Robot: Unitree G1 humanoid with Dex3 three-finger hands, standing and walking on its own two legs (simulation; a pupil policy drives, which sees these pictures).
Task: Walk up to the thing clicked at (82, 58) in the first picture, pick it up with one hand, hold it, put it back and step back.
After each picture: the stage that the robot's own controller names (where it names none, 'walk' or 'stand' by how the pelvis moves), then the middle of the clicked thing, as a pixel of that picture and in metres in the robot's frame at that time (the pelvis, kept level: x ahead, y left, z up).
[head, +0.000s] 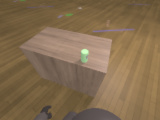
stand; (84, 56) +0.57 +0.09 -0.02
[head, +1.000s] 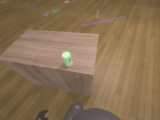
walk; (67, 59) +0.46 +0.24 -0.01
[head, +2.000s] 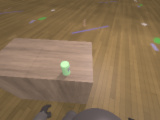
stand; (65, 68) +0.39 +0.22 -0.02
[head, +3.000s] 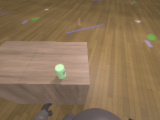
stand; (60, 71) +0.36 +0.24 -0.03
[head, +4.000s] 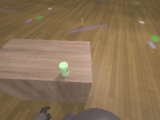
stand; (64, 69) +0.39 +0.23 -0.03
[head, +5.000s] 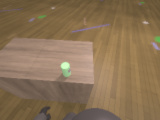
stand; (66, 69) +0.38 +0.21 -0.03
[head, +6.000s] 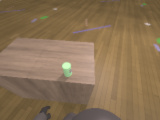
stand; (67, 69) +0.39 +0.20 -0.03
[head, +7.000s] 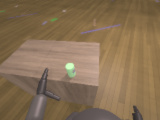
rise first; (70, 70) +0.38 +0.20 -0.02
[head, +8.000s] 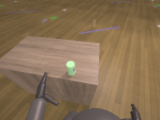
go down; (71, 68) +0.40 +0.20 -0.02
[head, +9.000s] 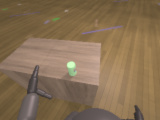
go down; (71, 68) +0.39 +0.20 -0.02
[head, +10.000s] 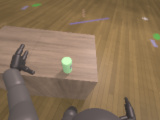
go down; (67, 65) +0.38 +0.18 +0.02
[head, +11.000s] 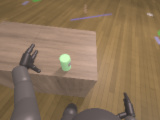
close in; (65, 63) +0.39 +0.18 +0.03
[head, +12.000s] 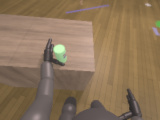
close; (60, 54) +0.43 +0.20 +0.06
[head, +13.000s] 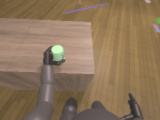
lift; (59, 55) +0.42 +0.21 +0.06
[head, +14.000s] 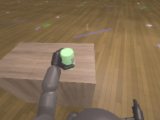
lift; (68, 59) +0.32 +0.15 +0.20
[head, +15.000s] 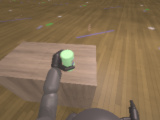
hold; (68, 61) +0.32 +0.16 +0.19
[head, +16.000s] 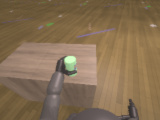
hold; (71, 66) +0.32 +0.14 +0.14
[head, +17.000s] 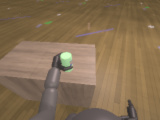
crouch; (67, 62) +0.35 +0.17 +0.14
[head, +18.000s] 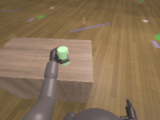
lower; (63, 56) +0.41 +0.19 +0.12
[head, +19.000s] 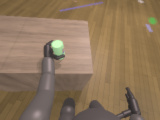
lower; (58, 50) +0.46 +0.19 +0.06
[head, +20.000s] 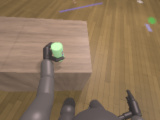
lower; (58, 52) +0.45 +0.20 +0.06
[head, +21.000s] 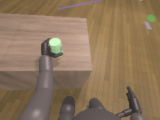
lower; (56, 48) +0.47 +0.20 +0.07
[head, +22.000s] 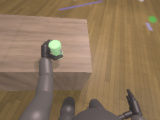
lower; (56, 50) +0.45 +0.20 +0.07
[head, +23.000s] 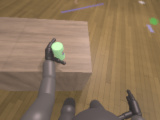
withdraw; (58, 52) +0.45 +0.20 +0.06
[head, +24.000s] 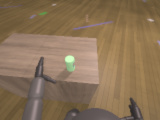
sink last; (70, 63) +0.41 +0.18 +0.03
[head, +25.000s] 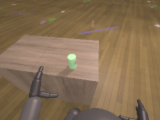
stand; (72, 61) +0.45 +0.20 +0.03
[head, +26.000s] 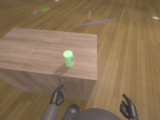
stand; (68, 58) +0.43 +0.20 +0.04
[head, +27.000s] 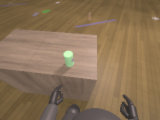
stand; (69, 59) +0.44 +0.20 +0.04
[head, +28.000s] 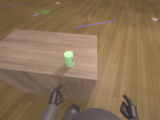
stand; (69, 59) +0.44 +0.20 +0.04
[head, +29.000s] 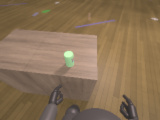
stand; (69, 59) +0.44 +0.19 +0.04
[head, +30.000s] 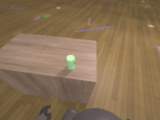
stand; (70, 62) +0.44 +0.19 +0.00
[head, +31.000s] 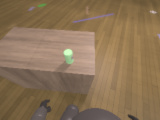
walk; (68, 56) +0.47 +0.21 -0.02
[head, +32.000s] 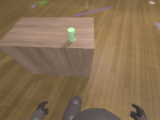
walk; (71, 34) +0.71 +0.24 +0.01
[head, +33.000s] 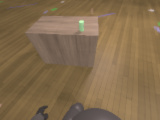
stand; (81, 26) +1.03 +0.23 -0.01
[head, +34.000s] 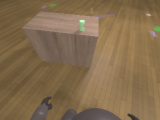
stand; (81, 25) +1.03 +0.20 -0.02
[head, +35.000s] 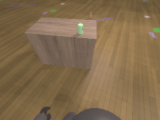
stand; (80, 28) +1.05 +0.21 -0.03
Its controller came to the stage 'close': yes
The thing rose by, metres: 0.19
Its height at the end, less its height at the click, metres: +0.00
